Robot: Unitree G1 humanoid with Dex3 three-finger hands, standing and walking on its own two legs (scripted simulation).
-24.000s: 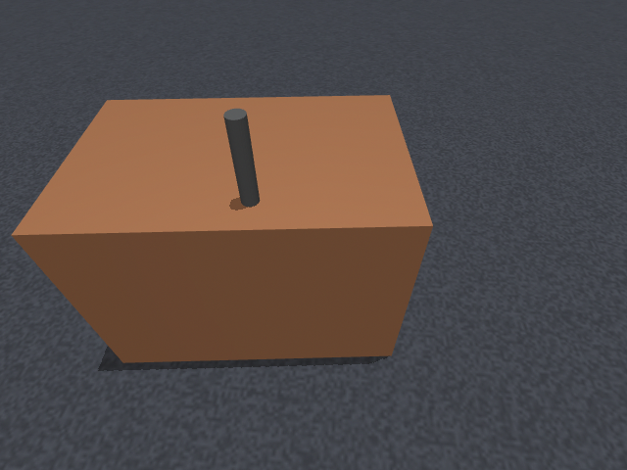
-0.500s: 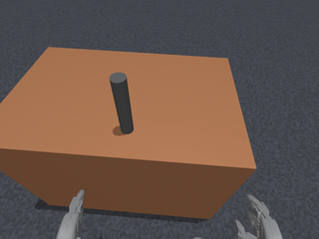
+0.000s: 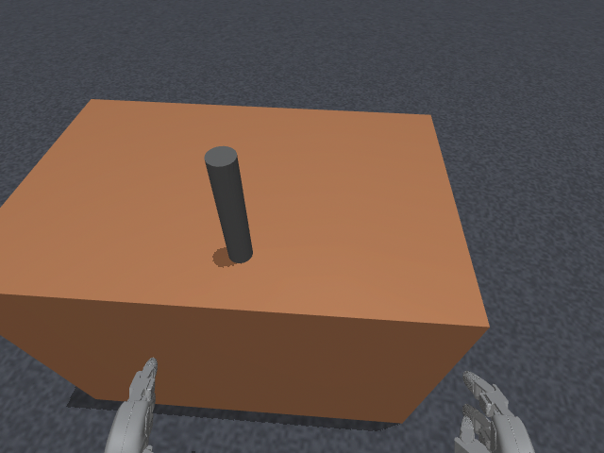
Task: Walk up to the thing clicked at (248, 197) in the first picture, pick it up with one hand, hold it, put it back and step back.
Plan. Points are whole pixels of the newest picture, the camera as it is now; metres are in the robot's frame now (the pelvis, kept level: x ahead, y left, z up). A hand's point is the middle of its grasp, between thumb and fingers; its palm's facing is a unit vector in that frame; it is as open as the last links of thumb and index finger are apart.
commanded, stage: home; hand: left
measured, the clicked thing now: (232, 212) +0.48 +0.15 +0.04
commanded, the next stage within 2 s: stand in 1.86 s
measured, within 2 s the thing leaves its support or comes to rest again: neither
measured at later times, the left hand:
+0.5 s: hand (182, 439) +0.17 +0.17 -0.05, palm faces +0.12 -0.97 -0.21, open 17.7 cm
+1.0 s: hand (179, 440) +0.17 +0.18 -0.05, palm faces +0.12 -0.97 -0.22, open 17.7 cm
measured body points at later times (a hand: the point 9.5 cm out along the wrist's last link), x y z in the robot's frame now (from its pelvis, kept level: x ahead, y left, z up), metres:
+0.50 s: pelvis +0.00 +0.00 +0.00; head +0.03 +0.00 +0.45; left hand +0.16 +0.22 -0.04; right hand +0.16 -0.23 -0.04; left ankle -0.04 +0.14 -0.69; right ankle +0.03 -0.14 -0.69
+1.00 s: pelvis -0.01 +0.00 -0.01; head +0.03 +0.01 +0.44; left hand +0.16 +0.23 -0.04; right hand +0.16 -0.23 -0.04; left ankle -0.04 +0.14 -0.69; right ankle +0.03 -0.14 -0.69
